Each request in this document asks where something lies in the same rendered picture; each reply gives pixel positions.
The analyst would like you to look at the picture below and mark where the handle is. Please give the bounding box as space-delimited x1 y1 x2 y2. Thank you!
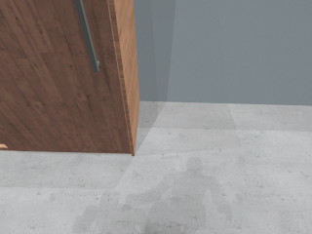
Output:
74 0 100 72

